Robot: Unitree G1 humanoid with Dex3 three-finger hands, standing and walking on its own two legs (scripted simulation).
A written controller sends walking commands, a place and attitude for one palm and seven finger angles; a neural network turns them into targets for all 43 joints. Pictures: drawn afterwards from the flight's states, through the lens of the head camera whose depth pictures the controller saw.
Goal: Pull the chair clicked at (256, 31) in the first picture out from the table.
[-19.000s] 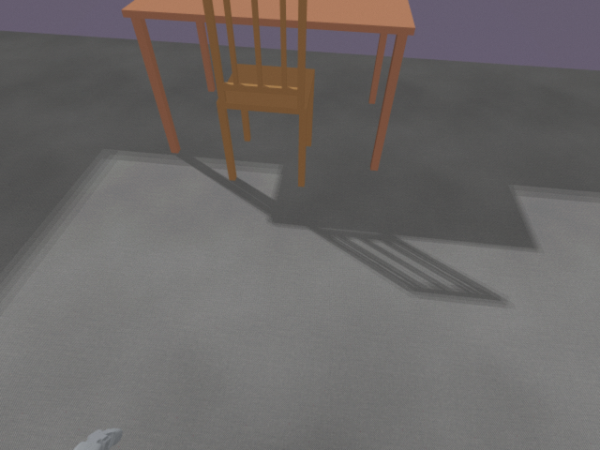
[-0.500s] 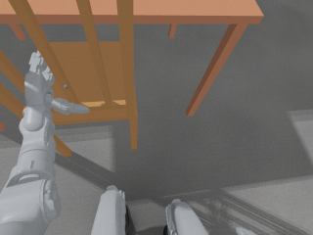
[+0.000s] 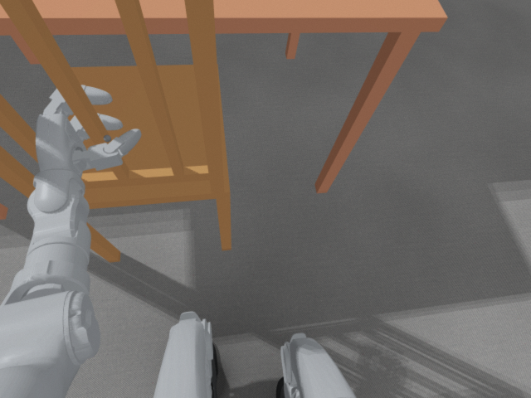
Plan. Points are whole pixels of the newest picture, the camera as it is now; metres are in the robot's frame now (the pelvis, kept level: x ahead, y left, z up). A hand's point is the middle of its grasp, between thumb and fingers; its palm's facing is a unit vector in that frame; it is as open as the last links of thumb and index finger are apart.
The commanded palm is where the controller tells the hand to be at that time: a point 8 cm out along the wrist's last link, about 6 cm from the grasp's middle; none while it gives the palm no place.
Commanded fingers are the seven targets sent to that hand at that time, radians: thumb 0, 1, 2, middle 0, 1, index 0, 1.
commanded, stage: hook a spindle and tug to test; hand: left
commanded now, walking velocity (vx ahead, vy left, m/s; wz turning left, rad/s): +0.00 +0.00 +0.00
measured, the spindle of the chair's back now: (80, 105) +0.50 +0.24 +0.08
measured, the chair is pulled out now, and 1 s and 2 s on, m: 0.00 0.03 0.18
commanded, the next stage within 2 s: step backward, pulling the chair out in 0.78 s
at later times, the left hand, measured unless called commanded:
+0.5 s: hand (108, 140) +0.47 +0.22 +0.04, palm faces +0.12 -0.99 -0.03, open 5.2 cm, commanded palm +0.43 +0.26 +0.04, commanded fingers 0.00 0.90 0.90 -0.50 -1.45 -0.50 -1.45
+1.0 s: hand (104, 152) +0.45 +0.21 +0.05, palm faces +0.16 -0.98 -0.14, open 5.4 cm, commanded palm +0.42 +0.26 +0.05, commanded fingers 0.00 0.90 0.90 -0.50 -1.45 -0.50 -1.45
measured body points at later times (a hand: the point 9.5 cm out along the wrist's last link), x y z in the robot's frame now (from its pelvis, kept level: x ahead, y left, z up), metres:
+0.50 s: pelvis +0.02 +0.01 +0.02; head +0.16 +0.03 +0.44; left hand +0.46 +0.27 +0.05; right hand +0.09 -0.25 -0.10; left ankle +0.09 +0.12 -0.60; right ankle -0.02 -0.12 -0.60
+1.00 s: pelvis +0.04 +0.02 +0.06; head +0.16 +0.03 +0.49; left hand +0.44 +0.27 +0.06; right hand +0.13 -0.23 -0.07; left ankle +0.09 +0.12 -0.60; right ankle -0.02 -0.12 -0.60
